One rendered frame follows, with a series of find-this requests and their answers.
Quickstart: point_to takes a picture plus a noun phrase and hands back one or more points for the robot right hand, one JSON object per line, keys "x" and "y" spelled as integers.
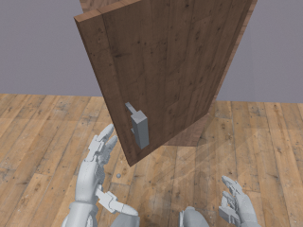
{"x": 241, "y": 208}

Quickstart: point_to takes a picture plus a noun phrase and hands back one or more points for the robot right thigh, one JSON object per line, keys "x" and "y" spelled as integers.
{"x": 191, "y": 218}

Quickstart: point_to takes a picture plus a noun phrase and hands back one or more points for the robot left thigh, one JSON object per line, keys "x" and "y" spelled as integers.
{"x": 126, "y": 221}

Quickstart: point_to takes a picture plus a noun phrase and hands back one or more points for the handle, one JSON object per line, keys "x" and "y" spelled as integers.
{"x": 140, "y": 126}

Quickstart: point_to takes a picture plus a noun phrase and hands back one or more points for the cupboard door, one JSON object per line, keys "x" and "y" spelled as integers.
{"x": 165, "y": 57}

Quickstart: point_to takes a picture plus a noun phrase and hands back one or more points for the robot thigh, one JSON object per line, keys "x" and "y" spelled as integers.
{"x": 191, "y": 218}
{"x": 126, "y": 221}

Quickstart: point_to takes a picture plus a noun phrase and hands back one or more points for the robot left hand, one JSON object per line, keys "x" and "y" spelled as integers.
{"x": 92, "y": 171}

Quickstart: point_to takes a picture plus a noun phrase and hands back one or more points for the left robot forearm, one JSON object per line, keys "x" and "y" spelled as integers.
{"x": 81, "y": 214}

